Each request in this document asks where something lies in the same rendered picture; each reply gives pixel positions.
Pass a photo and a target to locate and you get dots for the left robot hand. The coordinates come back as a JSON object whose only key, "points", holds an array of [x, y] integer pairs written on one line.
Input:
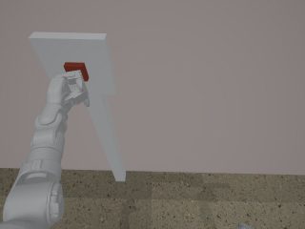
{"points": [[60, 93]]}

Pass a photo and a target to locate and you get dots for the left robot forearm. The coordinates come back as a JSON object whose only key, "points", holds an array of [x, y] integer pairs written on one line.
{"points": [[43, 162]]}

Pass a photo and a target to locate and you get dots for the panel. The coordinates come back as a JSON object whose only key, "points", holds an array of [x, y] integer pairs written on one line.
{"points": [[54, 49]]}

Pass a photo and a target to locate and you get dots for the robot left upper arm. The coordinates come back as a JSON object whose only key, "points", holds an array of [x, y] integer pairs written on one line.
{"points": [[37, 205]]}

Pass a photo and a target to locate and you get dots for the button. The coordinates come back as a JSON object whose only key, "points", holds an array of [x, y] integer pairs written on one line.
{"points": [[77, 66]]}

